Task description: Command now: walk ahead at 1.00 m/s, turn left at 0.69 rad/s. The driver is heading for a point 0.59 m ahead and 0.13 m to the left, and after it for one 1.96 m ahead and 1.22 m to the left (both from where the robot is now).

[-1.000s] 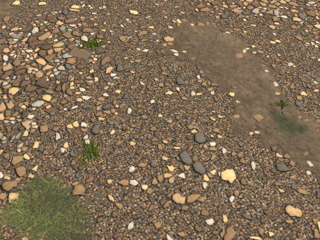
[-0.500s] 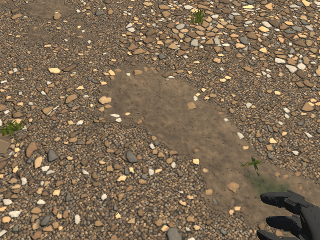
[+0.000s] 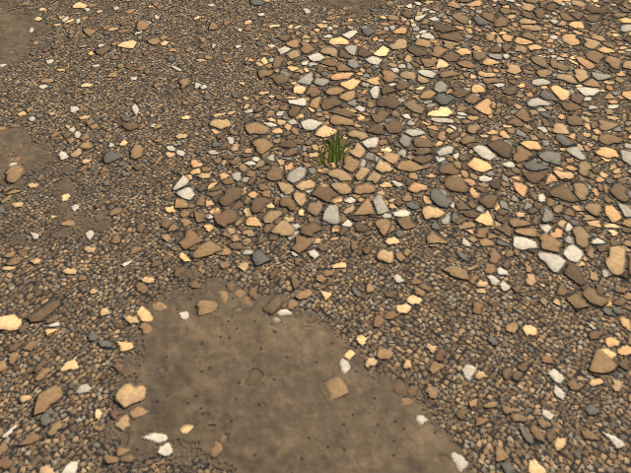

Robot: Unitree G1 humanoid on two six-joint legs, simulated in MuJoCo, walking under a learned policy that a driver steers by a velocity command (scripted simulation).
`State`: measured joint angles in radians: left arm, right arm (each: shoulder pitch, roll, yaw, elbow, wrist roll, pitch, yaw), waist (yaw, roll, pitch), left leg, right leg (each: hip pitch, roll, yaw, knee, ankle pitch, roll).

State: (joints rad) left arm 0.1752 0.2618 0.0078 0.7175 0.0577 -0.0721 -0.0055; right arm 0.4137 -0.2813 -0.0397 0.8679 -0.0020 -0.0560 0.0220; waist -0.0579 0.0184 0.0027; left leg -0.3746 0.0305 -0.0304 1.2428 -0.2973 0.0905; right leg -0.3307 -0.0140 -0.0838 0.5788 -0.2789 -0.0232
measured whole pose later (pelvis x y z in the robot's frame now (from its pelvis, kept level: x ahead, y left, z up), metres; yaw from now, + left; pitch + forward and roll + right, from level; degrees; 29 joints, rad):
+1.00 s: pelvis +0.70 +0.15 +0.00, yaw +42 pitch +0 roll -1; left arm 0.20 0.23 0.03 0.73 0.02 -0.03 -0.01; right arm 0.12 -0.26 -0.03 0.67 0.00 0.03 -0.04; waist 0.04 0.01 0.06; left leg -0.45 0.01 -0.10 0.80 -0.36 -0.05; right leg -0.38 0.10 0.03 0.42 -0.05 -0.06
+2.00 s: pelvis +0.85 +0.24 +0.00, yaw +42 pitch +2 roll +0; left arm 0.18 0.28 0.07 0.82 0.04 -0.08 -0.03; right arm 0.42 -0.27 -0.09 0.89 -0.03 -0.06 0.01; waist -0.01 0.03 -0.03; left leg -0.19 0.04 -0.09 0.76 -0.45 0.07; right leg -0.35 -0.01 -0.07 0.60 -0.28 -0.04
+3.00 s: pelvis +1.48 +0.79 -0.01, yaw +41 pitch +1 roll -1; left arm 0.18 0.27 0.05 0.85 0.04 -0.07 -0.02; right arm 0.35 -0.25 -0.03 0.94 0.00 -0.10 0.00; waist -0.01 0.01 0.05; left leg -0.23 -0.01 -0.04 1.29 -0.30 0.11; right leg -0.41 0.06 -0.12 0.57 -0.19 -0.10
